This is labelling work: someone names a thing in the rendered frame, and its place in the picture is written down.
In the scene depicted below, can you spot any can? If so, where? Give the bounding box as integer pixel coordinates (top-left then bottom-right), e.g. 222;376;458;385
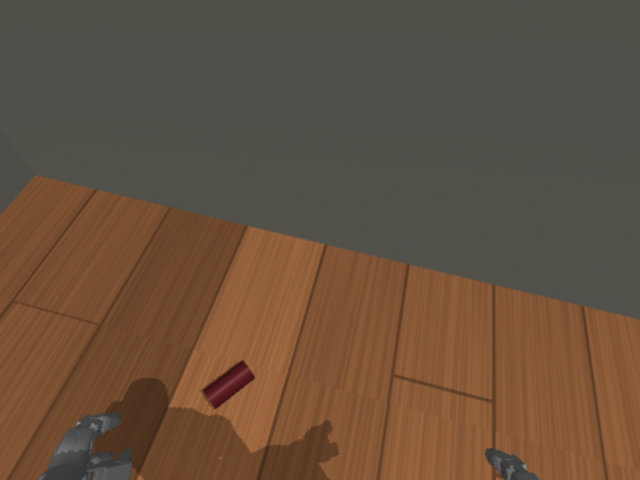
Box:
203;360;255;409

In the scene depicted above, can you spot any right robot hand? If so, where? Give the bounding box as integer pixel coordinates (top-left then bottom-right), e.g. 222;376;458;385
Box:
485;448;540;480

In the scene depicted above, can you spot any left robot hand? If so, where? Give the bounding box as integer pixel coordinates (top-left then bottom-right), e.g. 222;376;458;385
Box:
47;412;133;480

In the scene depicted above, can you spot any left robot arm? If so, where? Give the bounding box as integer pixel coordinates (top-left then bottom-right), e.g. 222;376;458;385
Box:
37;463;88;480

